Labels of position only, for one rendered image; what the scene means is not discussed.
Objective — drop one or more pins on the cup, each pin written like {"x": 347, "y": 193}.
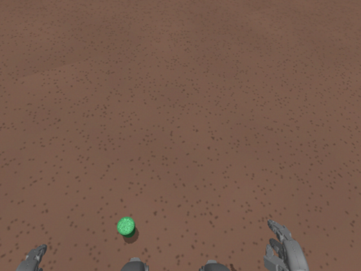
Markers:
{"x": 126, "y": 227}

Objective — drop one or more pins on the left robot hand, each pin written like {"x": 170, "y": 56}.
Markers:
{"x": 33, "y": 259}

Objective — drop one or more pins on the right robot hand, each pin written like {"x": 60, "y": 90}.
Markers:
{"x": 291, "y": 256}

